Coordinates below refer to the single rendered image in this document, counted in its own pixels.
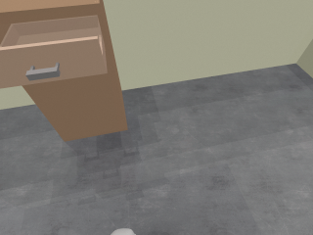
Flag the handle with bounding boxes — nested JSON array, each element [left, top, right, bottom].
[[25, 62, 61, 81]]

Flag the drawer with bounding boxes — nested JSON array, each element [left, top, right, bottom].
[[0, 15, 108, 89]]

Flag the cabinet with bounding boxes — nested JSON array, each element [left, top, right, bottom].
[[0, 0, 128, 142]]

